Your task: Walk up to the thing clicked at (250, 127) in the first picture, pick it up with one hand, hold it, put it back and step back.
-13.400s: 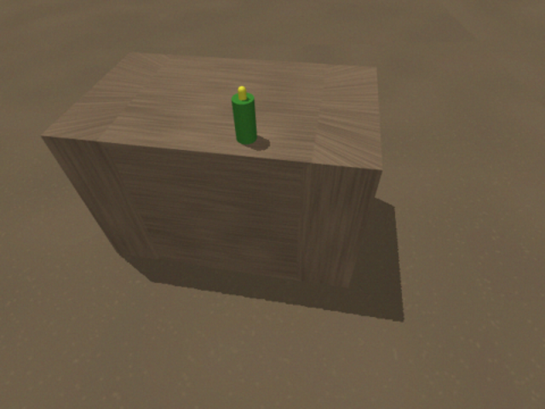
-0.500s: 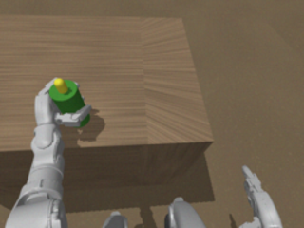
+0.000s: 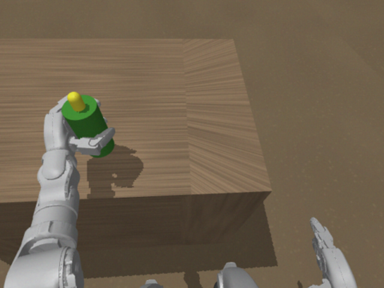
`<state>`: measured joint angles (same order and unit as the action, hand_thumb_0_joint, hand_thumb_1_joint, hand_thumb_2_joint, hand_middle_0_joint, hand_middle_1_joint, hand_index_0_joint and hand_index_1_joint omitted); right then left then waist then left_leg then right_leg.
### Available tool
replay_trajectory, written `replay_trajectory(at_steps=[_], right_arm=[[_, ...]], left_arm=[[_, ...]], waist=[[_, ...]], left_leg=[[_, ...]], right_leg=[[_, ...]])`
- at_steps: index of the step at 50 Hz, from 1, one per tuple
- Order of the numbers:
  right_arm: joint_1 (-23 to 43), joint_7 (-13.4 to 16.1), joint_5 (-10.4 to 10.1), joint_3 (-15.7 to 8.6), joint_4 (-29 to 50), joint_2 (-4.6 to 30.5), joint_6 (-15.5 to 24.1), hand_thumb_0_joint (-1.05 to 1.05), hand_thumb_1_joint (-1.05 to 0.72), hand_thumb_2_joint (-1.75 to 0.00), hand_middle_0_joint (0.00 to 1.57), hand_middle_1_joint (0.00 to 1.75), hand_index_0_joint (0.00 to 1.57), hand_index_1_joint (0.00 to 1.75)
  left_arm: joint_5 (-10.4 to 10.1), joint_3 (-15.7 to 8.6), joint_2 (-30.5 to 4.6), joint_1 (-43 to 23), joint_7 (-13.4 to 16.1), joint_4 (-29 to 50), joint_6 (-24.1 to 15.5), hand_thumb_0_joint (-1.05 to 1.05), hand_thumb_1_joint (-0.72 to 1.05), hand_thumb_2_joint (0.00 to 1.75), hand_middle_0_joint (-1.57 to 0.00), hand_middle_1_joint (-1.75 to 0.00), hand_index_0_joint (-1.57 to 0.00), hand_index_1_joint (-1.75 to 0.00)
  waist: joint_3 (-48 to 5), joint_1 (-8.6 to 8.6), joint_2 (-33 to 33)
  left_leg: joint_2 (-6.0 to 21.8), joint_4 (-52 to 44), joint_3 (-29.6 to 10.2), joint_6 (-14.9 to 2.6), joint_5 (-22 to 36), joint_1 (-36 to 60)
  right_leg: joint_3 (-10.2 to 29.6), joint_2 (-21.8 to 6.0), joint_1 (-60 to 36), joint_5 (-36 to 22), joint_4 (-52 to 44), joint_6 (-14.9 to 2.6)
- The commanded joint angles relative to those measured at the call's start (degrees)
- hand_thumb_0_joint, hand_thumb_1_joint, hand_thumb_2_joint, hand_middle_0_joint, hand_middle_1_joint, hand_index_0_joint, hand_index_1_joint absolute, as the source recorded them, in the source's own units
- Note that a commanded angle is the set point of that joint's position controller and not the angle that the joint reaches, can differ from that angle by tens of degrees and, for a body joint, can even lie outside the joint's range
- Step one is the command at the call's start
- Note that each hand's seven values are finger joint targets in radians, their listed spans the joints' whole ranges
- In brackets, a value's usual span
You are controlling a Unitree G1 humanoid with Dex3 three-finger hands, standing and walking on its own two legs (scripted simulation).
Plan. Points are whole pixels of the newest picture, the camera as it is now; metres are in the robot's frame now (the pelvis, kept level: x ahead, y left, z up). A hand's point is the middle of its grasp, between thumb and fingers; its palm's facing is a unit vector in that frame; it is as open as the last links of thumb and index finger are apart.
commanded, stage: settle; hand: left
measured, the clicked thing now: (88, 123) +0.45 +0.20 +0.07
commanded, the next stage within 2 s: lift in 0.16 s
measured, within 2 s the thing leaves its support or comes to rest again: neither
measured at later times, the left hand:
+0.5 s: hand (85, 118) +0.44 +0.19 +0.10, palm faces +0.14 -0.99 -0.01, open 8.9 cm
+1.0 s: hand (75, 113) +0.38 +0.17 +0.18, palm faces +0.16 -0.99 -0.03, open 8.9 cm
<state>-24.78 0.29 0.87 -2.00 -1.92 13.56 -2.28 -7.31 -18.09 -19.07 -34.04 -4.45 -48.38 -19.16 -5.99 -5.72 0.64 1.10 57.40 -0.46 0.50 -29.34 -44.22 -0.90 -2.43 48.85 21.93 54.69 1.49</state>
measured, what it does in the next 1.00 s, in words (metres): stands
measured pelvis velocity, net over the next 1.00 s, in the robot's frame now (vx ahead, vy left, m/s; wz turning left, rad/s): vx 0.01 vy -0.01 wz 0.01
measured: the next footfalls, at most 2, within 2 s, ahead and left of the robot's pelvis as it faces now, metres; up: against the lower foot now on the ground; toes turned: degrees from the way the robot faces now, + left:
none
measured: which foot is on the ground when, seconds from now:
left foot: down 0.00-1.00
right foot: down 0.00-1.00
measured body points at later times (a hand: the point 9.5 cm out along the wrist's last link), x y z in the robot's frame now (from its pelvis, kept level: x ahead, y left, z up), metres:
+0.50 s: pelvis +0.01 +0.00 +0.01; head +0.08 +0.01 +0.46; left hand +0.43 +0.25 +0.10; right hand +0.16 -0.26 -0.03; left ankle -0.02 +0.12 -0.68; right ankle +0.04 -0.14 -0.68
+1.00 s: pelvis +0.01 -0.01 +0.03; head +0.02 -0.02 +0.48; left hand +0.37 +0.22 +0.18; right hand +0.17 -0.26 -0.02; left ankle -0.02 +0.12 -0.68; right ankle +0.04 -0.14 -0.68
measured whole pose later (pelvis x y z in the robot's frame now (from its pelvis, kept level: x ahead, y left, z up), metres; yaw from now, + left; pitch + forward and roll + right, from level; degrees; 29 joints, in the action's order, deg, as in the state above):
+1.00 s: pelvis +0.01 -0.01 +0.03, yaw +0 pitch +5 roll +0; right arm -20.8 3.7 -2.1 -4.3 -18.3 12.3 0.9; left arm -9.8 -11.9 -13.3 -18.8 0.1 -15.1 3.5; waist -5.4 -0.7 -1.9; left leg 1.0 43.7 -0.3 0.8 -24.8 -24.2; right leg -1.2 -2.5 29.5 18.9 43.0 1.2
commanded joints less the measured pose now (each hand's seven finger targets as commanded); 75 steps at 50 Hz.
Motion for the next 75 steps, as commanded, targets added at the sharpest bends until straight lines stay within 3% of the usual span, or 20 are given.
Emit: replay_trajectory(at_steps=[1, 3, 5, 8, 14, 17, 19, 24, 27, 30, 32, 34, 39, 43, 45, 49, 51, 54, 61, 75], right_arm=[[-0.93, 0.55, -0.17, -4.18, 7.73, 6.94, 2.79, 0.0, 0.56, -0.05, 0.05, 0.05, 0.05, 0.05], [-0.97, 0.65, -0.25, -5.28, 6.69, 7.98, 2.75, 0.0, 0.56, -0.05, 0.05, 0.05, 0.05, 0.05], [-1.15, 0.33, -0.19, -2.99, 6.78, 6.24, 2.7, 0.0, 0.56, -0.05, 0.05, 0.05, 0.05, 0.05], [-0.49, 0.84, -0.36, -6.74, 5.12, 9.48, 2.49, 0.0, 0.56, -0.05, 0.05, 0.05, 0.05, 0.05], [0.74, 0.35, -0.51, -4.11, 3.81, 7.21, 2.78, 0.0, 0.56, -0.05, 0.05, 0.05, 0.05, 0.05], [0.21, 0.93, -0.72, -8.02, 3.07, 10.75, 2.59, 0.0, 0.56, -0.05, 0.05, 0.05, 0.05, 0.05], [1.27, 0.41, -0.6, -5.38, 3.35, 7.98, 2.74, 0.0, 0.56, -0.05, 0.05, 0.05, 0.05, 0.05], [2.01, 1.6, -1.31, -7.87, 1.87, 9.75, 2.89, 0.0, 0.56, -0.05, 0.05, 0.05, 0.05, 0.05], [1.99, 1.61, -1.64, -5.24, 1.7, 6.45, 3.11, 0.0, 0.56, -0.05, 0.05, 0.05, 0.05, 0.05], [2.71, 2.41, -2.03, -8.19, 0.5, 9.57, 3.07, 0.0, 0.56, -0.05, 0.05, 0.05, 0.05, 0.05], [2.53, 2.35, -2.16, -5.72, 0.11, 6.72, 3.0, 0.0, 0.57, -0.04, 0.05, 0.05, 0.05, 0.05], [3.36, 2.95, -2.56, -7.7, -0.54, 8.43, 3.23, 0.0, 0.56, -0.04, 0.05, 0.05, 0.05, 0.05], [4.06, 3.24, -2.88, -6.02, -2.68, 6.77, 3.9, 0.0, 0.57, -0.04, 0.05, 0.05, 0.05, 0.05], [5.27, 3.69, -3.02, -7.36, -4.66, 7.74, 4.99, 0.0, 0.57, -0.04, 0.05, 0.05, 0.05, 0.05], [5.67, 3.63, -3.06, -4.81, -5.7, 5.18, 5.57, 0.0, 0.57, -0.04, 0.05, 0.05, 0.05, 0.05], [7.71, 4.02, -3.0, -7.05, -7.34, 7.47, 6.88, 0.0, 0.57, -0.04, 0.05, 0.05, 0.05, 0.05], [6.57, 3.82, -2.9, -4.09, -9.43, 4.59, 7.4, 0.0, 0.57, -0.04, 0.05, 0.05, 0.05, 0.05], [9.75, 4.23, -2.95, -4.53, -9.6, 5.32, 8.45, 0.0, 0.57, -0.04, 0.05, 0.05, 0.05, 0.05], [11.75, 4.49, -3.0, -4.26, -14.96, 4.57, 10.81, 0.0, 0.57, -0.04, 0.05, 0.05, 0.05, 0.05], [14.31, 4.26, -2.93, -5.38, -20.12, 5.07, 14.67, 0.0, 0.55, -0.05, 0.05, 0.05, 0.05, 0.05]], left_arm=[[-1.03, -1.61, -12.02, -24.49, -0.22, 14.8, -4.11, 0.0, 0.32, 1.35, -1.36, -1.43, -1.36, -1.45], [-0.96, -1.63, -11.76, -22.52, -0.04, 12.77, -3.52, 0.0, 0.33, 1.37, -1.38, -1.46, -1.38, -1.47], [-0.89, -1.71, -12.13, -23.72, 0.06, 13.35, -3.37, 0.0, 0.3, 1.38, -1.37, -1.46, -1.37, -1.47], [-1.12, -1.97, -12.76, -22.89, -0.31, 13.26, -2.88, 0.0, 0.33, 1.38, -1.38, -1.47, -1.39, -1.49], [-1.41, -0.92, -11.1, -23.26, -0.78, 12.19, -1.76, 0.0, 0.34, 1.33, -1.37, -1.46, -1.39, -1.45], [-1.67, -2.54, -13.61, -21.74, -0.44, 14.86, -1.25, 0.0, 0.33, 1.34, -1.36, -1.46, -1.39, -1.46], [-1.73, -0.16, -9.78, -22.18, -0.32, 16.79, -0.86, 0.0, 0.35, 1.33, -1.35, -1.44, -1.37, -1.44], [-2.01, -0.44, -10.92, -19.54, 0.86, 21.34, 0.87, 0.0, 0.29, 1.32, -1.35, -1.46, -1.38, -1.45], [-1.86, 0.84, -9.55, -19.95, 1.71, 26.64, 2.1, 0.0, 0.31, 1.32, -1.35, -1.45, -1.37, -1.44], [-2.51, 0.56, -8.99, -14.57, 2.17, 27.32, 4.53, 0.0, 0.29, 1.31, -1.33, -1.44, -1.35, -1.44], [-2.04, 2.07, -7.93, -15.85, 2.7, 32.96, 5.84, 0.0, 0.28, 1.31, -1.33, -1.44, -1.36, -1.43], [-2.79, 1.89, -6.99, -12.06, 2.99, 32.67, 7.57, 0.0, 0.26, 1.31, -1.32, -1.44, -1.35, -1.44], [-3.08, 4.24, -3.71, -8.47, 3.77, 37.65, 11.97, 0.0, 0.25, 1.29, -1.3, -1.42, -1.33, -1.41], [-2.88, 2.97, -4.76, -7.33, 4.63, 42.71, 15.93, 0.0, 0.25, 1.31, -1.32, -1.44, -1.35, -1.44], [-3.03, 4.08, -3.24, -7.53, 4.85, 44.13, 17.62, 0.0, 0.23, 1.31, -1.32, -1.43, -1.34, -1.43], [-3.13, 3.04, -4.12, -5.35, 4.96, 49.75, 20.14, 0.0, 0.27, 1.32, -1.34, -1.45, -1.36, -1.45], [-3.14, 3.51, -3.07, -4.49, 5.09, 50.27, 21.72, 0.0, 0.24, 1.32, -1.33, -1.45, -1.36, -1.45], [-3.13, 3.53, -2.78, -3.02, 5.16, 51.12, 23.59, 0.0, 0.27, 1.32, -1.33, -1.45, -1.36, -1.45], [-3.97, 2.26, -3.79, -3.64, 5.14, 58.57, 26.52, 0.0, 0.27, 1.33, -1.36, -1.48, -1.39, -1.47], [-4.19, 2.83, -2.31, -3.15, 4.96, 63.48, 31.3, 0.0, 0.27, 1.34, -1.37, -1.48, -1.39, -1.48]], waist=[[-25.04, 0.32, -4.45], [-24.75, 0.38, -4.31], [-25.41, 0.46, -4.43], [-25.99, 0.05, -4.67], [-24.8, 0.41, -4.46], [-25.65, 0.59, -3.85], [-24.77, 1.32, -4.83], [-23.2, 2.02, -3.06], [-23.19, 2.79, -4.35], [-21.91, 3.03, -3.02], [-21.85, 3.56, -4.46], [-21.06, 3.42, -2.69], [-16.26, 3.82, -1.25], [-15.25, 3.84, -0.75], [-12.85, 4.05, 0.12], [-13.32, 4.61, 0.53], [-12.48, 4.76, -0.33], [-11.2, 4.94, 0.71], [-8.61, 5.74, -0.66], [-8.27, 5.53, -1.76]], left_leg=[[-1.29, -7.96, 0.92, -0.02, 22.58, 9.21], [-0.88, -8.35, 0.42, 0.31, 24.46, 10.21], [-0.96, -8.23, 0.66, 0.13, 25.02, 10.21], [-0.72, -8.45, 0.43, 0.28, 26.87, 12.34], [-0.19, -9.58, -0.15, 0.65, 27.16, 13.12], [-0.4, -10.0, 0.32, 0.37, 27.25, 13.37], [-0.35, -10.68, 0.1, 0.66, 27.58, 13.82], [-0.91, -12.29, 0.85, 0.21, 23.62, 13.55], [-1.07, -13.5, 1.03, 0.32, 23.21, 14.21], [-0.95, -14.19, 1.04, 0.41, 25.25, 15.77], [-0.87, -14.88, 1.05, 0.57, 26.02, 16.82], [-0.87, -15.57, 1.13, 0.39, 25.49, 17.87], [-0.63, -17.29, 1.12, 0.42, 26.41, 19.25], [-1.0, -19.19, 1.62, -0.13, 22.97, 21.09], [-1.15, -19.67, 1.81, -0.49, 22.06, 20.67], [-1.23, -21.05, 1.62, -0.58, 21.51, 22.57], [-1.49, -21.12, 1.96, -0.71, 22.3, 23.18], [-1.45, -22.44, 1.75, -0.81, 20.13, 23.88], [-2.11, -25.07, 2.03, -1.18, 15.14, 24.4], [-1.75, -27.96, 1.14, -0.8, 18.3, 28.67]], right_leg=[[0.09, 1.52, -18.99, -18.8, -5.15, -2.32], [-0.26, 1.58, -18.84, -19.48, -5.08, -2.52], [-0.18, 1.47, -19.97, -20.47, -5.34, -2.46], [-0.21, 1.55, -19.59, -21.49, -5.41, -2.53], [-0.87, 1.79, -19.27, -20.07, -6.2, -2.78], [-0.62, 1.69, -21.63, -21.48, -6.54, -2.62], [-0.91, 1.75, -20.78, -20.79, -6.85, -2.81], [-0.68, 1.64, -23.72, -19.21, -8.59, -2.32], [-0.78, 1.56, -25.02, -18.65, -9.22, -2.42], [-0.96, 1.73, -26.32, -20.33, -10.04, -2.35], [-1.0, 1.75, -27.02, -20.76, -10.56, -2.44], [-1.1, 1.78, -27.94, -20.44, -11.42, -2.28], [-1.74, 1.99, -28.44, -20.65, -13.14, -2.13], [-1.61, 1.65, -29.82, -18.45, -15.23, -1.66], [-1.75, 1.54, -30.08, -17.93, -16.09, -1.38], [-1.91, 1.51, -31.6, -17.19, -17.37, -1.35], [-1.71, 1.21, -32.4, -18.2, -17.95, -1.17], [-1.93, 1.21, -32.09, -15.81, -19.49, -1.1], [-1.86, 0.81, -33.31, -11.28, -22.69, -0.85], [-2.53, 1.33, -35.27, -13.79, -24.9, -1.08]])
